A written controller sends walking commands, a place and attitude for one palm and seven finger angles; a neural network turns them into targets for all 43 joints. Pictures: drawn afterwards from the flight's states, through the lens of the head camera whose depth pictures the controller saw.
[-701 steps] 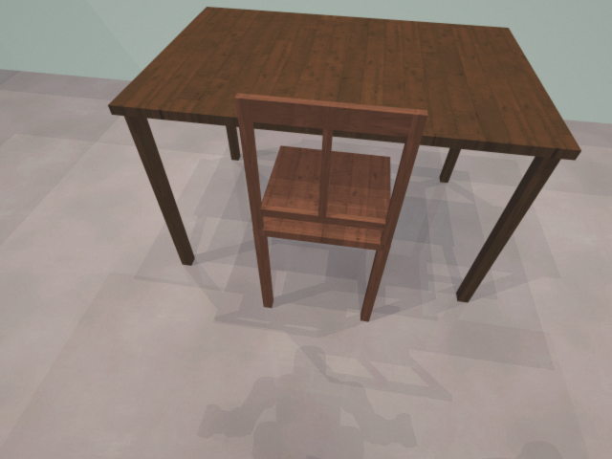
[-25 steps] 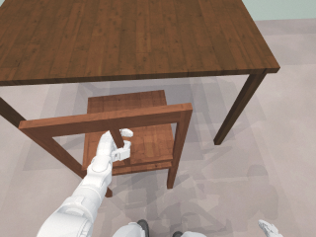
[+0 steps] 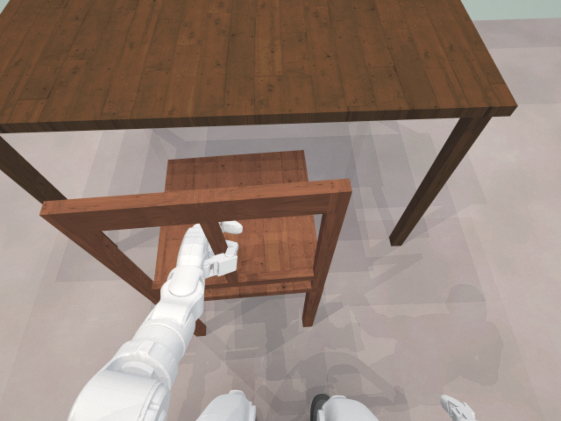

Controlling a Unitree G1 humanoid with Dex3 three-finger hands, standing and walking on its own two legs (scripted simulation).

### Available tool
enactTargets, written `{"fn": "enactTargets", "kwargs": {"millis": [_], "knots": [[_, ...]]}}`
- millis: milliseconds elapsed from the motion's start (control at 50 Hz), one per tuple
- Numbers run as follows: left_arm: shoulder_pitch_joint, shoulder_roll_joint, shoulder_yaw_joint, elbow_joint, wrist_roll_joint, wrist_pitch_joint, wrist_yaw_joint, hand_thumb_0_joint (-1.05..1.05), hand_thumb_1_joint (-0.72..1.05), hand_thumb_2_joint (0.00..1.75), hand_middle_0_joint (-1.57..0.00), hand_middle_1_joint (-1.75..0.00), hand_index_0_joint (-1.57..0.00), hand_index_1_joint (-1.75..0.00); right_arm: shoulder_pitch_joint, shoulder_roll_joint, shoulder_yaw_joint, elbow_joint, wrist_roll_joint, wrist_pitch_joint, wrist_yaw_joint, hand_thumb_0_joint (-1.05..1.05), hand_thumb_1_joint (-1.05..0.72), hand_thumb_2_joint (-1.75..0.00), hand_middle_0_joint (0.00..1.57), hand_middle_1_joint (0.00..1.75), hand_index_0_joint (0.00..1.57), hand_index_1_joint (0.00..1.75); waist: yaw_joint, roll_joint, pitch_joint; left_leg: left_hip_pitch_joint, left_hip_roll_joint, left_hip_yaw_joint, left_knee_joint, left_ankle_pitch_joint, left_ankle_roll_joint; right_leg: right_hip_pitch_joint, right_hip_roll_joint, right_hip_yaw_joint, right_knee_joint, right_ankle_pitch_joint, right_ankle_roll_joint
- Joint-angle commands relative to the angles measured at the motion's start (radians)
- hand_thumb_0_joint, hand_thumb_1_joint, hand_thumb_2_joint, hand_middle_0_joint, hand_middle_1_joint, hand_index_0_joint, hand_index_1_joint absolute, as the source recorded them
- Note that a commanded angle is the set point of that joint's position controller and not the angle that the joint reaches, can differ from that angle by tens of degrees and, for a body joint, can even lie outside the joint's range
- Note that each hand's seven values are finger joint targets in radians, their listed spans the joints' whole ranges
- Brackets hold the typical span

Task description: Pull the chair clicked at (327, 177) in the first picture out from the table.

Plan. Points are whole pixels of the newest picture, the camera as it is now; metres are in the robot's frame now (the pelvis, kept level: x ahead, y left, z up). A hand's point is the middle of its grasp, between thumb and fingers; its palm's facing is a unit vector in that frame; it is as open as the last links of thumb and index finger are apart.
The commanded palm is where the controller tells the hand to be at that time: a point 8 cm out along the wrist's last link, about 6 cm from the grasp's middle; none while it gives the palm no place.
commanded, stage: step backward, pulling the chair out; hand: left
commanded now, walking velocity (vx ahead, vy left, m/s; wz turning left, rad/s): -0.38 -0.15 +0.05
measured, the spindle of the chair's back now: (222, 253) +0.38 +0.11 -0.10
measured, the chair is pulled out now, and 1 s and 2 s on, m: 0.16 0.28 0.48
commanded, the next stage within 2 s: stop walking, hand still on the chair in 1.98 s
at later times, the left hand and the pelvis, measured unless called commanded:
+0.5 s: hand (220, 281) +0.32 +0.10 -0.07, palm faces -0.06 -0.99 -0.15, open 5.4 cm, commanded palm +0.30 +0.15 -0.06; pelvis -0.05 +0.00 -0.01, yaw +1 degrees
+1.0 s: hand (205, 330) +0.24 +0.12 -0.06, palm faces -0.04 -0.99 -0.15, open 5.3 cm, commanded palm +0.23 +0.17 -0.06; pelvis -0.13 +0.01 +0.00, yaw +2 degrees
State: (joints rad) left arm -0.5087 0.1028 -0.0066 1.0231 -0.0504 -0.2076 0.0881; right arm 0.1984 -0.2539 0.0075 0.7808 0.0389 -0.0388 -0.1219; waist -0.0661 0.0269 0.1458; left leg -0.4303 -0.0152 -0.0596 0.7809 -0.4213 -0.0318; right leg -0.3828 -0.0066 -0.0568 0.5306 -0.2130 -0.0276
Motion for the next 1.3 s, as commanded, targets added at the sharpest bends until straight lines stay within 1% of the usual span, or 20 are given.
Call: {"fn": "enactTargets", "kwargs": {"millis": [0,80,200,320,400,460,560,620,660,700,780,840,880,940,1040,1080,1120,1200,1240,1280], "knots": [[-0.291,0.171,-0.005,-0.193,0.016,-0.024,0.009,0.00,0.90,0.90,-0.50,-1.45,-0.50,-1.45,0.044,-0.120,-0.047,-0.093,-0.009,-0.017,-0.024,0.00,-0.90,-0.90,0.20,0.30,0.20,0.30,0.028,-0.132,-0.471,0.091,0.098,-0.023,-0.307,0.288,0.005,0.411,-0.239,0.137,0.033,0.748,-0.021],[-0.338,0.085,-0.066,-0.270,0.031,-0.049,-0.012,0.00,0.90,0.90,-0.50,-1.45,-0.50,-1.45,0.068,-0.122,-0.074,-0.141,-0.021,0.020,-0.008,0.00,-0.90,-0.90,0.20,0.30,0.20,0.30,-0.006,-0.017,-0.520,0.339,0.204,-0.073,-0.255,0.895,0.066,0.228,-0.083,0.058,0.055,0.528,0.043],[-0.264,0.087,-0.047,-0.328,0.056,-0.064,-0.022,0.00,0.90,0.90,-0.50,-1.45,-0.50,-1.45,0.049,-0.099,-0.080,-0.189,-0.048,0.041,0.031,0.00,-0.90,-0.90,0.20,0.30,0.20,0.30,-0.005,0.149,-0.496,0.388,0.273,-0.124,-0.253,1.060,0.092,0.133,-0.032,0.051,0.085,0.149,0.016],[-0.272,0.135,-0.007,-0.328,0.056,-0.069,-0.009,0.00,0.90,0.90,-0.50,-1.45,-0.50,-1.45,0.036,-0.089,-0.074,-0.182,-0.040,0.038,0.033,0.00,-0.90,-0.90,0.20,0.30,0.20,0.30,0.002,0.121,-0.413,0.171,0.257,-0.078,-0.242,0.723,0.082,0.255,-0.041,0.062,0.030,0.210,0.012],[-0.259,0.219,0.035,-0.241,0.040,-0.071,0.005,0.00,0.90,0.90,-0.50,-1.45,-0.50,-1.45,0.054,-0.076,-0.078,-0.145,-0.006,0.025,0.010,0.00,-0.90,-0.90,0.20,0.30,0.20,0.30,0.020,-0.196,-0.480,0.055,0.016,0.047,0.088,-0.108,-0.015,0.279,-0.301,0.277,-0.195,0.394,-0.057],[-0.275,0.202,0.039,-0.195,0.043,-0.037,0.019,0.00,0.90,0.90,-0.50,-1.45,-0.50,-1.45,0.023,-0.086,-0.056,-0.114,-0.019,0.006,0.004,0.00,-0.90,-0.90,0.20,0.30,0.20,0.30,0.037,-0.148,-0.462,0.009,0.045,-0.053,0.180,-0.138,-0.007,0.303,-0.351,0.244,-0.151,0.456,-0.118],[-0.246,0.159,0.010,-0.197,0.013,-0.002,0.017,0.00,0.90,0.90,-0.50,-1.45,-0.50,-1.45,0.044,-0.114,-0.048,-0.111,-0.002,0.023,-0.013,0.00,-0.90,-0.90,0.20,0.30,0.20,0.30,0.024,-0.205,-0.472,0.135,0.053,0.035,-0.209,0.004,-0.006,0.317,-0.277,0.142,-0.127,0.450,-0.050],[-0.266,0.113,-0.037,-0.275,0.007,-0.015,0.002,0.00,0.90,0.90,-0.50,-1.45,-0.50,-1.45,0.040,-0.156,-0.071,-0.165,-0.005,0.049,-0.019,0.00,-0.90,-0.90,0.20,0.30,0.20,0.30,0.024,0.021,-0.438,0.189,0.222,-0.090,-0.405,0.408,0.091,0.223,-0.079,0.046,0.027,0.195,0.062],[-0.354,0.116,-0.034,-0.376,0.018,-0.035,-0.007,0.00,0.90,0.90,-0.50,-1.45,-0.50,-1.45,0.003,-0.109,-0.062,-0.188,-0.034,0.055,-0.010,0.00,-0.90,-0.90,0.20,0.30,0.20,0.30,0.027,0.238,-0.435,0.158,0.314,-0.154,-0.442,0.575,0.144,0.187,-0.047,0.033,0.237,-0.045,0.044],[-0.353,0.100,-0.025,-0.316,0.024,-0.034,-0.003,0.00,0.90,0.90,-0.50,-1.45,-0.50,-1.45,0.034,-0.099,-0.070,-0.161,-0.040,0.046,0.007,0.00,-0.90,-0.90,0.20,0.30,0.20,0.30,0.023,0.166,-0.372,0.306,0.345,-0.159,-0.335,0.913,0.172,0.049,-0.031,0.062,0.242,-0.163,0.019],[-0.401,0.108,-0.022,-0.213,0.058,-0.070,-0.002,0.00,0.90,0.90,-0.50,-1.45,-0.50,-1.45,0.111,-0.106,-0.083,-0.102,-0.036,0.020,0.038,0.00,-0.90,-0.90,0.20,0.30,0.20,0.30,-0.001,0.084,-0.447,0.473,0.247,-0.050,-0.105,1.090,0.074,0.140,-0.041,0.062,-0.107,0.274,0.008],[-0.409,0.206,0.030,-0.173,0.041,-0.088,0.002,0.00,0.90,0.90,-0.50,-1.45,-0.50,-1.45,0.099,-0.111,-0.092,-0.103,-0.009,0.019,0.012,0.00,-0.90,-0.90,0.20,0.30,0.20,0.30,-0.001,-0.151,-0.511,0.101,0.093,0.050,0.014,0.188,-0.020,0.468,-0.254,0.233,-0.069,1.007,-0.064],[-0.336,0.226,0.041,-0.121,0.040,-0.059,-0.004,0.00,0.90,0.90,-0.50,-1.45,-0.50,-1.45,0.034,-0.108,-0.076,-0.115,-0.007,0.010,0.006,0.00,-0.90,-0.90,0.20,0.30,0.20,0.30,0.046,-0.100,-0.446,0.008,0.074,-0.039,0.096,-0.093,-0.017,0.357,-0.347,0.278,-0.091,0.813,-0.109],[-0.302,0.215,0.049,-0.146,0.038,-0.042,0.001,0.00,0.90,0.90,-0.50,-1.45,-0.50,-1.45,0.030,-0.102,-0.057,-0.105,-0.013,0.007,-0.002,0.00,-0.90,-0.90,0.20,0.30,0.20,0.30,0.042,-0.126,-0.480,0.043,0.067,-0.018,-0.048,-0.030,-0.020,0.377,-0.304,0.217,-0.073,0.746,-0.085],[-0.288,0.161,0.004,-0.242,0.018,-0.045,-0.003,0.00,0.90,0.90,-0.50,-1.45,-0.50,-1.45,0.043,-0.146,-0.083,-0.149,-0.015,0.032,-0.016,0.00,-0.90,-0.90,0.20,0.30,0.20,0.30,0.019,-0.075,-0.470,0.247,0.222,-0.055,-0.339,0.593,0.068,0.227,-0.071,0.076,0.004,0.342,0.056],[-0.332,0.133,-0.012,-0.308,0.026,-0.058,-0.011,0.00,0.90,0.90,-0.50,-1.45,-0.50,-1.45,0.015,-0.112,-0.069,-0.179,-0.035,0.040,-0.005,0.00,-0.90,-0.90,0.20,0.30,0.20,0.30,0.017,0.165,-0.464,0.220,0.298,-0.130,-0.375,0.698,0.123,0.190,-0.030,0.050,0.163,0.097,0.047],[-0.321,0.137,0.004,-0.295,0.035,-0.060,-0.009,0.00,0.90,0.90,-0.50,-1.45,-0.50,-1.45,0.022,-0.097,-0.071,-0.168,-0.047,0.035,0.014,0.00,-0.90,-0.90,0.20,0.30,0.20,0.30,0.026,0.221,-0.423,0.271,0.347,-0.152,-0.359,0.827,0.163,0.088,-0.017,0.060,0.234,-0.204,0.028],[-0.354,0.135,0.002,-0.264,0.054,-0.083,-0.008,0.00,0.90,0.90,-0.50,-1.45,-0.50,-1.45,0.083,-0.104,-0.083,-0.130,-0.045,0.015,0.047,0.00,-0.90,-0.90,0.20,0.30,0.20,0.30,-0.002,0.151,-0.450,0.500,0.322,-0.118,-0.198,1.108,0.129,0.079,-0.018,0.080,-0.015,0.001,0.019],[-0.346,0.158,0.014,-0.234,0.067,-0.097,-0.009,0.00,0.90,0.90,-0.50,-1.45,-0.50,-1.45,0.083,-0.104,-0.081,-0.121,-0.041,0.017,0.050,0.00,-0.90,-0.90,0.20,0.30,0.20,0.30,0.001,0.140,-0.444,0.406,0.279,-0.069,-0.166,0.979,0.094,0.165,-0.038,0.089,-0.091,0.223,0.016],[-0.317,0.240,0.068,-0.210,0.045,-0.102,0.000,0.00,0.90,0.90,-0.50,-1.45,-0.50,-1.45,0.101,-0.110,-0.096,-0.116,-0.018,0.020,0.034,0.00,-0.90,-0.90,0.20,0.30,0.20,0.30,-0.008,-0.092,-0.521,0.250,0.178,0.040,-0.109,0.601,0.017,0.370,-0.131,0.167,-0.096,0.702,0.010]]}}
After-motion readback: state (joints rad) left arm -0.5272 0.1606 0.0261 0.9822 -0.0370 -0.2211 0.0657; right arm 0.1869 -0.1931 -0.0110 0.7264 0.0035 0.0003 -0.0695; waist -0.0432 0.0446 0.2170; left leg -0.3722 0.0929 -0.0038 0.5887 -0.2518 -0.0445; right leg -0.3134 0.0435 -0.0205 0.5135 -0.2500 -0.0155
